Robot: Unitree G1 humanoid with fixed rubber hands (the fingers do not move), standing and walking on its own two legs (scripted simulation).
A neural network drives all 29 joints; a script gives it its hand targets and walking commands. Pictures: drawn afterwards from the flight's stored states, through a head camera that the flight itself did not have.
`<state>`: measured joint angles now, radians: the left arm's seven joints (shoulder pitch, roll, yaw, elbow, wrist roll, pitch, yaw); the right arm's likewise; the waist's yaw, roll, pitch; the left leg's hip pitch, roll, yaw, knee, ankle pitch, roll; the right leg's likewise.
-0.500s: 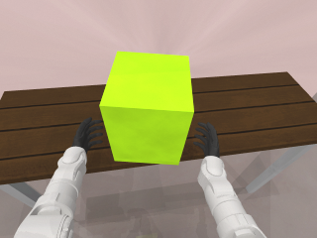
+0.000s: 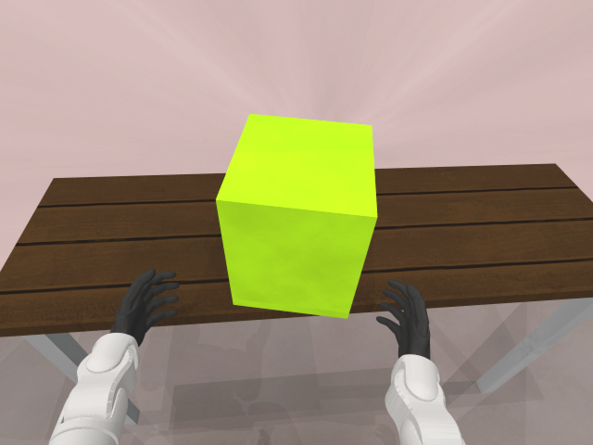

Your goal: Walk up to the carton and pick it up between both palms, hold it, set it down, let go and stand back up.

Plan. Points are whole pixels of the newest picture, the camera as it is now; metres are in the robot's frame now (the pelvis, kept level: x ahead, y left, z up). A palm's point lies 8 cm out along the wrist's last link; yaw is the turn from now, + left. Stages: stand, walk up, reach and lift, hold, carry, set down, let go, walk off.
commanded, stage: set down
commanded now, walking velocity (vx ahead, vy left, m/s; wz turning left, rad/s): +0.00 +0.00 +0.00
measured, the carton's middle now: (299, 218) +0.47 +0.00 +0.04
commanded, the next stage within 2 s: let go in 1.70 s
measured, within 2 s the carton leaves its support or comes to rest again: neither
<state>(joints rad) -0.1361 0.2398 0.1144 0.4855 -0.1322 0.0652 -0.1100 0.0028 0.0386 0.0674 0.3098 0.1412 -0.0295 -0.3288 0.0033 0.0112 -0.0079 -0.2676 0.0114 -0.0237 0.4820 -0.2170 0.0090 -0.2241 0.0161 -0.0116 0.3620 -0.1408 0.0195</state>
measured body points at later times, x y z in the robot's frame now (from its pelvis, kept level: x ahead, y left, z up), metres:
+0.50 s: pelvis +0.00 -0.01 +0.00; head -0.01 +0.00 +0.45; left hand +0.22 +0.22 -0.02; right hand +0.21 -0.18 -0.01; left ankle +0.02 +0.11 -0.74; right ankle +0.03 -0.13 -0.74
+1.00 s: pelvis +0.03 +0.00 +0.00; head +0.04 +0.01 +0.45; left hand +0.23 +0.23 -0.03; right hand +0.22 -0.18 -0.02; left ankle +0.02 +0.11 -0.74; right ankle +0.03 -0.13 -0.74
